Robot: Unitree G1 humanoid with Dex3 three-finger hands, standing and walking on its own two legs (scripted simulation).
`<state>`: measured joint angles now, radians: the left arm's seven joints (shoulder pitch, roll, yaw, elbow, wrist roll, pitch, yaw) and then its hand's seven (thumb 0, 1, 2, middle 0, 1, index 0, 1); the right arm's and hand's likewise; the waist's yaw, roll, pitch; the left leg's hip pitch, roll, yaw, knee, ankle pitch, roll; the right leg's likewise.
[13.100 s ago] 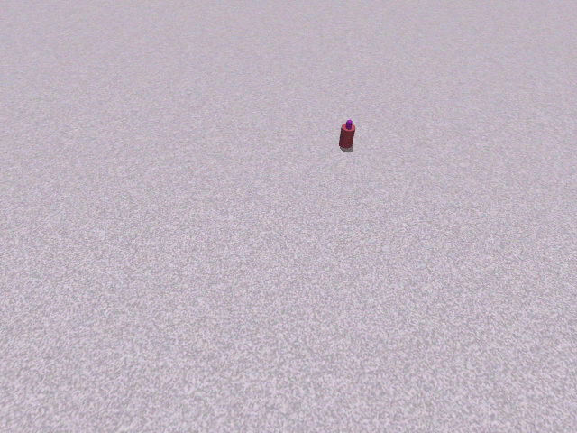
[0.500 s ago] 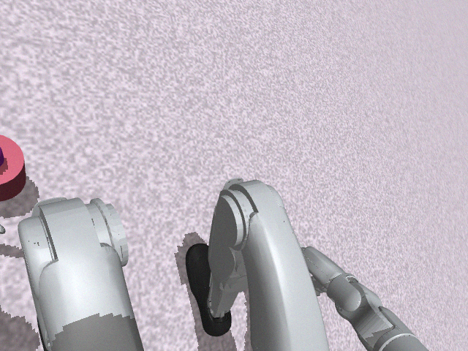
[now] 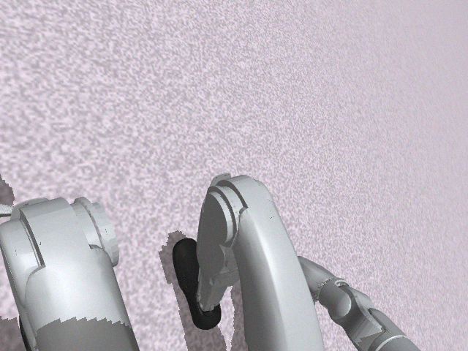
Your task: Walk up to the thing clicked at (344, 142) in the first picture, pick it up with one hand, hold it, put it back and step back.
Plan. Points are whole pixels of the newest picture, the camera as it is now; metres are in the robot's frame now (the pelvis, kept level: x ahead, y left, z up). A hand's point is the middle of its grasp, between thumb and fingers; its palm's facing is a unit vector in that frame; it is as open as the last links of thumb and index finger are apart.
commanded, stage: close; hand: left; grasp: from the side
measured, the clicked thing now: out of the picture +0.41 +0.27 -0.20
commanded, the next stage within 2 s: settle in 0.56 s
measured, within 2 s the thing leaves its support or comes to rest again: leaves its support in 0.96 s
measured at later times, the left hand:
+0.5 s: hand out of the picture +0.40 +0.27 -0.19, palm faces +0.29 -0.96 +0.01, open 10.7 cm
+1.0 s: hand out of the picture +0.39 +0.27 -0.18, palm faces +0.29 -0.96 +0.00, open 10.8 cm
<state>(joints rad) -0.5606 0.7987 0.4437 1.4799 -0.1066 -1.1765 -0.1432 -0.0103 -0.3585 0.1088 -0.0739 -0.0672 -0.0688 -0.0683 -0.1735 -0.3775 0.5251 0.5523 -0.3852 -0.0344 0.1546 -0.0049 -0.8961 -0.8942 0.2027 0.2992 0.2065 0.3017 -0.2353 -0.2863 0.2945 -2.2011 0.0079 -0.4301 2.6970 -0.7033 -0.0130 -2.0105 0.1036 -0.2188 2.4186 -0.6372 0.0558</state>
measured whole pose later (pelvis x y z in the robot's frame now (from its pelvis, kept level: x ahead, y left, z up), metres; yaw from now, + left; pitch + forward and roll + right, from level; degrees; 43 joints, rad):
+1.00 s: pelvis +0.00 +0.00 +0.01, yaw +0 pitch +11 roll -19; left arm -0.48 0.74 0.41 1.23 -0.07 -1.07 0.01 0.00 -0.36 0.94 -0.63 -0.98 -0.62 -0.99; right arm -0.16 -0.35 0.48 0.57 -0.37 0.00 0.17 -0.01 -0.91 -0.90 0.20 0.30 0.21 0.30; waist -0.20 -0.28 0.29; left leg -2.20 0.01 -0.44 2.67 -0.71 -0.03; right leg -2.02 0.09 -0.22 2.40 -0.64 0.06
